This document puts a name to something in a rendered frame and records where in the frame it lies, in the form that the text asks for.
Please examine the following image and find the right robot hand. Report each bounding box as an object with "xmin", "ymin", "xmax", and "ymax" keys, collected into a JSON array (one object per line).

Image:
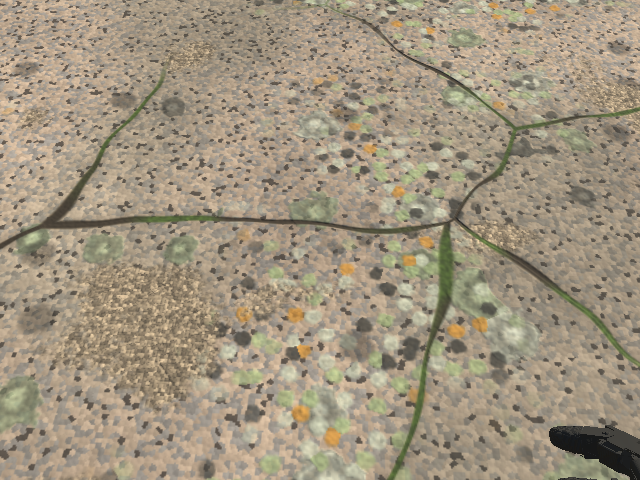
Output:
[{"xmin": 549, "ymin": 425, "xmax": 640, "ymax": 480}]

